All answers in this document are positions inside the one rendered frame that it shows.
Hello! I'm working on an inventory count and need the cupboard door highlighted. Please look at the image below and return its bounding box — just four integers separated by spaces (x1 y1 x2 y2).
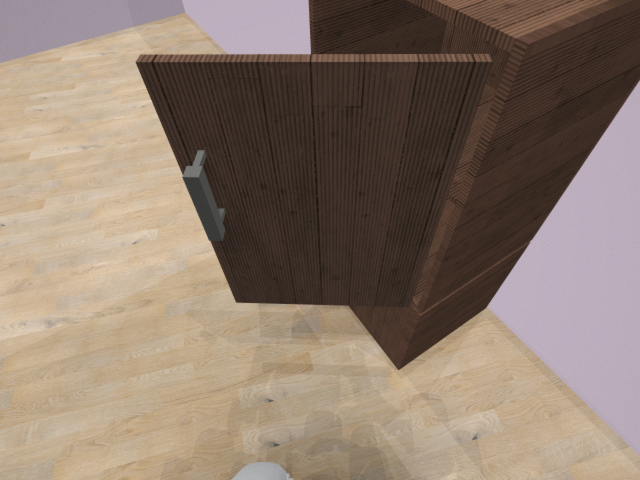
136 54 493 307

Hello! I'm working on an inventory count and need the handle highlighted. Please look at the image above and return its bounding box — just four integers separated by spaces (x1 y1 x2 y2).
182 150 226 241

